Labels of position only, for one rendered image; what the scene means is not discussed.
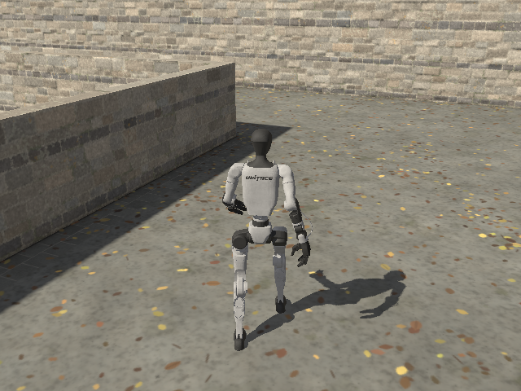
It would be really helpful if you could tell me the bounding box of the robot right thigh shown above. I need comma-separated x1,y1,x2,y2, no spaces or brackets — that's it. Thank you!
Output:
271,226,287,268

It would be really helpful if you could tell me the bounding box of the robot left upper arm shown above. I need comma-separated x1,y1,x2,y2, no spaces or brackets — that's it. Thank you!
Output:
223,163,245,204

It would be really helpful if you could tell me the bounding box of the right robot hand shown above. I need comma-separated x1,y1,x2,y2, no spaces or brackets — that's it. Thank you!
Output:
291,241,311,267

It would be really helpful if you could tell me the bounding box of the left robot hand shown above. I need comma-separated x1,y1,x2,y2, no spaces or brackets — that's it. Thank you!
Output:
228,199,247,215

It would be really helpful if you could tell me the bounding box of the right robot forearm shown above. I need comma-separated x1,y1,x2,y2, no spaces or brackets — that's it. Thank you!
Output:
289,198,308,244

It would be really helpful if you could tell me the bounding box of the robot head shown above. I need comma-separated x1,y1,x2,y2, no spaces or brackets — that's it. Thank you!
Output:
247,129,275,168

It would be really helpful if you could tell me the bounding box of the robot right upper arm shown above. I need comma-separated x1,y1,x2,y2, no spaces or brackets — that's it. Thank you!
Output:
278,164,297,212

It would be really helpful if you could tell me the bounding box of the left robot forearm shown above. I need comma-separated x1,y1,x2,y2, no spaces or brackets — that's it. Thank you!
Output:
222,193,235,209

